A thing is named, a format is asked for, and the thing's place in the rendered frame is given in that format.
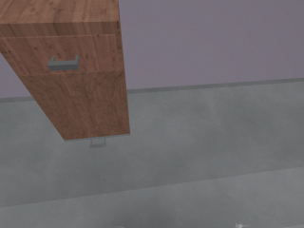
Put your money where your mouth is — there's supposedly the drawer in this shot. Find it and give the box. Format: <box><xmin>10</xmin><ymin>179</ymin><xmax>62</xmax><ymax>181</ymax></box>
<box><xmin>0</xmin><ymin>34</ymin><xmax>119</xmax><ymax>75</ymax></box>

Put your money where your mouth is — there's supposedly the handle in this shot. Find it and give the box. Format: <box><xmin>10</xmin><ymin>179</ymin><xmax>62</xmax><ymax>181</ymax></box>
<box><xmin>47</xmin><ymin>55</ymin><xmax>80</xmax><ymax>71</ymax></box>

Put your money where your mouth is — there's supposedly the cabinet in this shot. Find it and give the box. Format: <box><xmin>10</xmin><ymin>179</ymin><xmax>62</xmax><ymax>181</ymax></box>
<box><xmin>0</xmin><ymin>0</ymin><xmax>130</xmax><ymax>141</ymax></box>

